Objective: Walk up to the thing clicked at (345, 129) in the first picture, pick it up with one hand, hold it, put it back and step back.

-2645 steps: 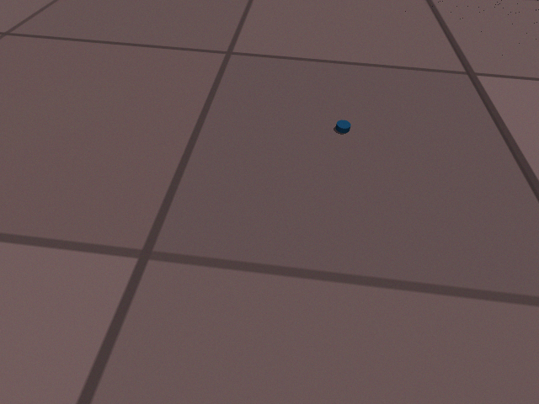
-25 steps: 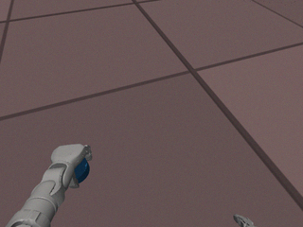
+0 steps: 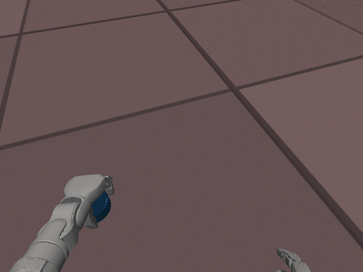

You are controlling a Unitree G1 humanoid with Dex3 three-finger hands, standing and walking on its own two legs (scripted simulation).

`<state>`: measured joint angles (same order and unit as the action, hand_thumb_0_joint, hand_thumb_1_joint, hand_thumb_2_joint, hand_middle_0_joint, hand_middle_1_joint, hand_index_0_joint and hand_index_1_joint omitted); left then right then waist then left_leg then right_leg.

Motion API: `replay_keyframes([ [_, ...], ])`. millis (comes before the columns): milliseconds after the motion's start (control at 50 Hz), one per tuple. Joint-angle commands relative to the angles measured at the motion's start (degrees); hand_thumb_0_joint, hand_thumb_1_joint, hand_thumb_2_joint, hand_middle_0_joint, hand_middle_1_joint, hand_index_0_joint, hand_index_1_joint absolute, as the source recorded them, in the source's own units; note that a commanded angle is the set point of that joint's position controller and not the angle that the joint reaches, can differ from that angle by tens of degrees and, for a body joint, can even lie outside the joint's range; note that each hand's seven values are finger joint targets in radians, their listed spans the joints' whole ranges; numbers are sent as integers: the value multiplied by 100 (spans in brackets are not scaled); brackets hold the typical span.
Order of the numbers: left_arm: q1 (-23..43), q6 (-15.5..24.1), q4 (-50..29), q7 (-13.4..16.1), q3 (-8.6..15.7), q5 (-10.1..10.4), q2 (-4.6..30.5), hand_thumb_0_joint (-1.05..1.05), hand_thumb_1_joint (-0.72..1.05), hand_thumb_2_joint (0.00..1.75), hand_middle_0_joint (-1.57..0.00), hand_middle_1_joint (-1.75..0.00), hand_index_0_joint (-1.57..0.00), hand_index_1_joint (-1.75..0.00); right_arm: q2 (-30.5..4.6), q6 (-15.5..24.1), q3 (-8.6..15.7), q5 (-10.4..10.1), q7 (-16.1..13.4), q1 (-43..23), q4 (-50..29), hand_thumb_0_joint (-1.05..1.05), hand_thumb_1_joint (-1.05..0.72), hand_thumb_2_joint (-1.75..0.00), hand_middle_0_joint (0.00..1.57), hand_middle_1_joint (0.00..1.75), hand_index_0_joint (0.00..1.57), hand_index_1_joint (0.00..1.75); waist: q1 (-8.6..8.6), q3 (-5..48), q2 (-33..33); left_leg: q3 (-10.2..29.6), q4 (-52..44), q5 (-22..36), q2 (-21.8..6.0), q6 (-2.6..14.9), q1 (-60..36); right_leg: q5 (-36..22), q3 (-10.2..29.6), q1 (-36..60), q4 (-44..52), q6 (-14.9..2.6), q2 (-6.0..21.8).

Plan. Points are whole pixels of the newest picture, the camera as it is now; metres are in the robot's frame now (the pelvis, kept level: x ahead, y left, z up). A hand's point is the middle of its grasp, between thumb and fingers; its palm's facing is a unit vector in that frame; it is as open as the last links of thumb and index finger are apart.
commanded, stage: hold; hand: left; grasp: from above
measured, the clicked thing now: (92, 205) +0.30 +0.23 -0.08
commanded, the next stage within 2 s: crouch in 1.04 s
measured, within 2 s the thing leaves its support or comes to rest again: neither
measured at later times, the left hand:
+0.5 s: hand (90, 204) +0.29 +0.22 -0.04, palm faces -0.46 -0.06 -0.89, open 10.0 cm
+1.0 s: hand (91, 201) +0.30 +0.22 -0.04, palm faces -0.48 -0.06 -0.88, open 10.0 cm
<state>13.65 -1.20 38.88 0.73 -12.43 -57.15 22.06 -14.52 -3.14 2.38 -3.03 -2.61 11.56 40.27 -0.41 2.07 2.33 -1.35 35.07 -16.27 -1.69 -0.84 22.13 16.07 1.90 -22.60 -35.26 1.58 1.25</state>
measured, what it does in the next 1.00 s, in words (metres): stands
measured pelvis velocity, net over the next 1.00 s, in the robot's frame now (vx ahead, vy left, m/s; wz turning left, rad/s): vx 0.01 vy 0.00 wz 0.00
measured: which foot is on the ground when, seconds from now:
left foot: down 0.00-1.00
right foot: down 0.00-1.00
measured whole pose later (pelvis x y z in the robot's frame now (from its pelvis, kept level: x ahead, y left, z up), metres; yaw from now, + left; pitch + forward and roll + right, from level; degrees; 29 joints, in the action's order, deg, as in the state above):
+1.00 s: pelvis +0.01 +0.00 +0.01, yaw +0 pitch +2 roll +0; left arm 13.7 -0.5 37.4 -2.2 -12.6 -57.0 22.5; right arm -14.3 -3.6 2.1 -3.6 -3.2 10.4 40.1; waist 0.1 0.8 2.3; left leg -1.6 29.0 -14.1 -1.6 -0.8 16.5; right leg 14.1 2.0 -17.2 -29.5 1.5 1.3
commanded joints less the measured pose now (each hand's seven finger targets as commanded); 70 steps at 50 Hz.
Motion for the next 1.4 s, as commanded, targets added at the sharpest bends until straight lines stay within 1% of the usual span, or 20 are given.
replay_keyframes([
  [0, 1995, 56, -1297, 209, 610, 6, 1216, 0, 60, 81, -92, -85, -96, -81, -746, 249, 233, -6, -70, -415, -800, 0, -91, -90, 20, 30, 20, 30, -28, 1465, -133, -51, -504, 881, 282, 142, -823, -744, -110, 479, 658, -145, -244],
  [180, 2117, 88, -1304, 232, 679, 16, 1313, 0, 58, 82, -91, -85, -95, -82, -752, 289, 212, -21, -87, -517, -766, 0, -91, -90, 20, 30, 20, 30, 22, 1336, 7, -32, -702, 744, 244, 98, -958, -551, -159, 493, 776, -185, -271],
  [360, 1996, 54, -1390, 21, 557, 77, 1198, 0, 59, 80, -90, -86, -94, -82, -732, 300, 174, -52, -99, -585, -820, 0, -91, -90, 20, 30, 20, 30, 42, 1231, -146, -59, -813, 760, 248, 128, -1007, -559, -135, 638, 917, -169, -261],
  [400, 1909, 68, -1346, 5, 680, 78, 1305, 0, 58, 79, -89, -86, -93, -82, -715, 300, 164, -53, -110, -609, -825, 0, -91, -90, 20, 30, 20, 30, 101, 1172, -123, -56, -842, 723, 255, 125, -966, -505, -144, 635, 948, -170, -259],
  [420, 1933, 80, -1289, -3, 639, 73, 1272, 0, 57, 79, -89, -86, -93, -82, -725, 304, 157, -43, -110, -601, -825, 0, -91, -90, 20, 30, 20, 30, 31, 1135, -208, -48, -855, 642, 245, 139, -956, -450, -138, 621, 963, -164, -260],
  [500, 1822, 131, -1363, -28, 710, 50, 1328, 0, 58, 80, -89, -87, -93, -82, -725, 286, 168, -52, -117, -608, -852, 0, -91, -90, 20, 30, 20, 30, 90, 1282, -54, -53, -866, 916, 242, 117, -1105, -680, -156, 703, 903, -184, -263],
  [540, 2087, 149, -1522, -7, 660, 20, 1304, 0, 58, 81, -90, -85, -94, -81, -720, 285, 165, -41, -122, -557, -825, 0, -91, -90, 20, 30, 20, 30, -3, 1426, -126, -76, -810, 1064, 261, 153, -1186, -888, -123, 745, 915, -154, -244],
  [600, 2193, 184, -1439, 84, 786, -1, 1414, 0, 57, 85, -91, -86, -94, -83, -705, 281, 169, -38, -135, -537, -784, 0, -91, -90, 20, 30, 20, 30, 27, 1454, -61, -93, -808, 1106, 283, 151, -1211, -936, -113, 789, 938, -149, -236],
  [700, 2274, 139, -1511, 168, 709, -16, 1349, 0, 58, 81, -89, -87, -93, -83, -702, 267, 182, -26, -136, -553, -725, 0, -91, -90, 20, 30, 20, 30, 27, 1582, 10, -110, -807, 1286, 279, 134, -1336, -1125, -131, 842, 942, -150, -236],
  [720, 2184, 113, -1446, 149, 584, -26, 1212, 0, 57, 83, -89, -86, -93, -82, -695, 266, 189, -46, -133, -565, -728, 0, -91, -90, 20, 30, 20, 30, 11, 1517, -26, -103, -814, 1345, 268, 133, -1348, -1178, -147, 832, 927, -153, -247],
  [760, 1893, 77, -1224, 121, 673, -4, 1253, 0, 56, 82, -88, -87, -92, -82, -719, 246, 215, -44, -126, -529, -695, 0, -90, -90, 20, 30, 20, 30, 54, 1377, -104, -96, -832, 1368, 250, 131, -1275, -1170, -172, 860, 952, -160, -255],
  [840, 1839, 46, -1259, 17, 573, 18, 1188, 0, 56, 83, -88, -88, -92, -84, -699, 211, 209, -55, -112, -577, -757, 0, -91, -90, 20, 30, 20, 30, 111, 1290, -136, -76, -880, 1408, 255, 127, -1215, -1190, -189, 894, 980, -172, -251],
  [880, 1797, 52, -1161, -36, 529, 21, 1141, 0, 56, 82, -88, -87, -92, -83, -705, 196, 209, -55, -113, -553, -772, 0, -91, -90, 20, 30, 20, 30, 26, 1193, -265, -85, -879, 1353, 253, 152, -1206, -1176, -175, 837, 1014, -158, -239],
  [960, 1910, 140, -1286, -62, 618, -5, 1250, 0, 54, 83, -88, -85, -91, -82, -710, 175, 219, -48, -115, -495, -798, 0, -91, -90, 20, 30, 20, 30, 54, 1343, -106, -71, -888, 1488, 246, 135, -1312, -1269, -182, 903, 965, -187, -251],
  [1020, 2333, 202, -1482, 64, 748, -35, 1432, 0, 54, 81, -88, -85, -91, -81, -731, 175, 225, -35, -120, -458, -771, 0, -91, -90, 20, 30, 20, 30, 32, 1582, 185, -75, -865, 1661, 240, 101, -1464, -1424, -174, 919, 903, -213, -255],
  [1120, 2377, 165, -1345, 267, 604, -79, 1190, 0, 59, 77, -89, -90, -95, -83, -726, 177, 239, -17, -102, -430, -730, 0, -92, -91, 20, 30, 20, 30, -11, 1553, 60, -80, -868, 1583, 234, 99, -1490, -1361, -205, 891, 953, -199, -259],
  [1140, 2280, 125, -1185, 284, 569, -81, 1123, 0, 51, 80, -81, -85, -87, -80, -740, 176, 252, -22, -97, -413, -710, 0, -88, -89, 20, 30, 20, 30, -11, 1452, -3, -81, -866, 1591, 235, 102, -1438, -1376, -201, 851, 956, -191, -256],
  [1260, 1797, 146, -369, 366, 469, -117, 941, 0, 51, 89, -87, -86, -89, -84, -744, 123, 260, 0, -53, -350, -709, 0, -90, -90, 20, 30, 20, 30, -60, 925, -484, -77, -830, 1174, 265, 147, -968, -1021, -204, 622, 998, -162, -218],
  [1320, 2008, 301, 66, 530, 418, -237, 872, 0, 52, 88, -87, -87, -89, -84, -736, 92, 247, 36, -37, -254, -630, 0, -90, -90, 20, 30, 20, 30, -185, 816, -663, -87, -582, 969, 309, 174, -622, -883, -174, 295, 842, -139, -180],
  [1380, 2551, 510, 305, 883, 586, -371, 1067, 0, 55, 87, -89, -87, -92, -84, -777, 86, 260, 124, -4, -129, -527, 0, -90, -90, 20, 30, 20, 30, -255, 1080, -436, -87, 18, 767, 301, 136, -119, -709, -176, -322, 251, -170, -187],
])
